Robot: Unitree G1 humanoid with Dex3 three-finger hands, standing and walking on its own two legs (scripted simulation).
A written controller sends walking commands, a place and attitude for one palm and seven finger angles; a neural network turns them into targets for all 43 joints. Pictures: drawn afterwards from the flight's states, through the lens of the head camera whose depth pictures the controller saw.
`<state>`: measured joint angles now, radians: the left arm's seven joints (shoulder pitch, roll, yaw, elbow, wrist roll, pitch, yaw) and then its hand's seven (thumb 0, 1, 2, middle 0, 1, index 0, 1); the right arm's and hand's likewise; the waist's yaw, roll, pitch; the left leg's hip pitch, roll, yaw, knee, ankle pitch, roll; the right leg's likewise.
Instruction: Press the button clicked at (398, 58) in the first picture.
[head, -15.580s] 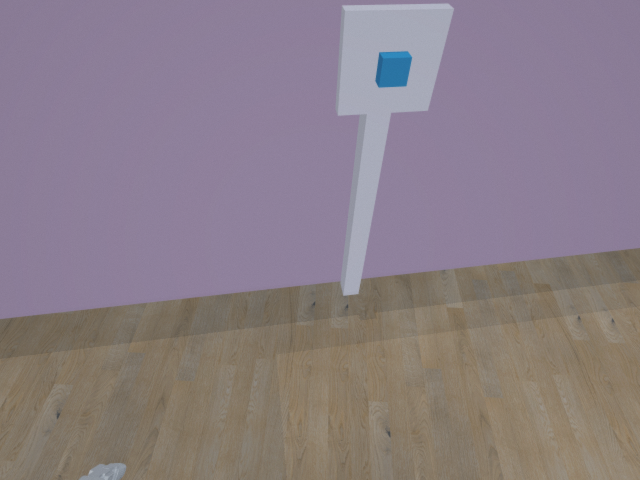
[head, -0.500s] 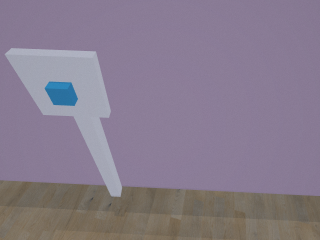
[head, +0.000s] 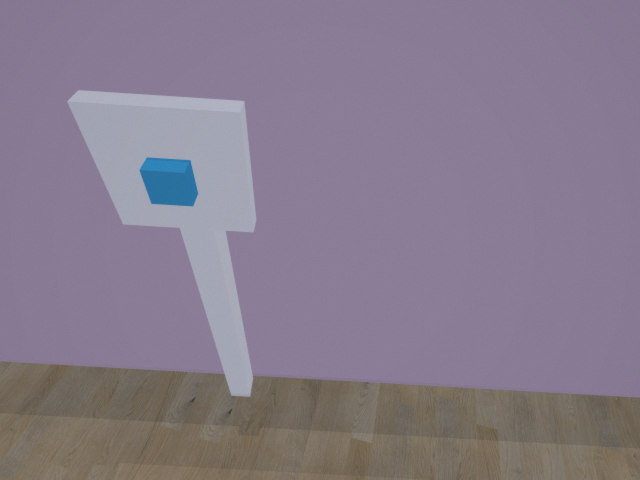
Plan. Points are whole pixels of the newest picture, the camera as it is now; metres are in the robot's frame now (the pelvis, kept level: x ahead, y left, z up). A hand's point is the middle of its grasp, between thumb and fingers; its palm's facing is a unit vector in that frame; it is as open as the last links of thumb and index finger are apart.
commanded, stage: look again from close up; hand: left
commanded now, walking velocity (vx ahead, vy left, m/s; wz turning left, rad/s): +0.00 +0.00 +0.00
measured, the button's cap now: (171, 180) +0.46 +0.25 +0.12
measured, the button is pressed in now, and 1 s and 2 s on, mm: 0 0 0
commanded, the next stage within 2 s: raise the hand and make a fist in 0.16 s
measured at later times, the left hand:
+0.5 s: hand (87, 453) +0.15 +0.27 -0.01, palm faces +0.14 -0.98 -0.10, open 6.7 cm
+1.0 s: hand (110, 437) +0.16 +0.25 +0.01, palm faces +0.05 -1.00 -0.07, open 3.4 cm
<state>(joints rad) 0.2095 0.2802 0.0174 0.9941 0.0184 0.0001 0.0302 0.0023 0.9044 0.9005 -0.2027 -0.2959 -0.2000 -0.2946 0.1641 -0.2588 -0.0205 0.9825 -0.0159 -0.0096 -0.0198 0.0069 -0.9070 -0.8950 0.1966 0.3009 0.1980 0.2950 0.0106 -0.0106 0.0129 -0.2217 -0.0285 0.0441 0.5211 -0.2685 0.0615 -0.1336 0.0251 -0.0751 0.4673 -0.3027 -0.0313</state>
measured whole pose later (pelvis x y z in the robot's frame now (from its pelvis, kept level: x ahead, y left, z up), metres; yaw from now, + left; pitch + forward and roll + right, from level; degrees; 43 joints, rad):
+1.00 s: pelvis -0.03 +0.02 -0.06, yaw +3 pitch +9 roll -3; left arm 0.44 0.34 0.25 -0.06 -0.33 -0.27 -0.32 0.01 0.90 0.90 -0.98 -1.15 -0.98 -1.15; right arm 0.28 -0.24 0.05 0.54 0.06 -0.26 -0.05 0.01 -0.90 -0.89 0.20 0.30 0.20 0.30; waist -0.01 0.02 -0.12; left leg -0.72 -0.05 -0.01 0.99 -0.42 0.08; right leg -0.66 0.07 -0.10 0.92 -0.42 -0.05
